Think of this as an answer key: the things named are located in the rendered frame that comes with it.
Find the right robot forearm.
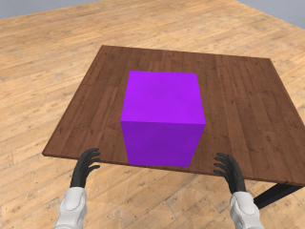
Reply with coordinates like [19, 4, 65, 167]
[230, 191, 265, 229]

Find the left robot forearm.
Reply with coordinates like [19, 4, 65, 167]
[51, 187, 88, 229]

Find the carton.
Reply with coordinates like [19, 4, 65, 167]
[120, 71, 206, 167]

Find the left robot hand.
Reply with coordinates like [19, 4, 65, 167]
[70, 148, 100, 188]

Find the table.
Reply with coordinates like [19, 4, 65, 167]
[42, 45, 305, 210]

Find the right robot hand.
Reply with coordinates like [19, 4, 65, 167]
[213, 153, 247, 194]

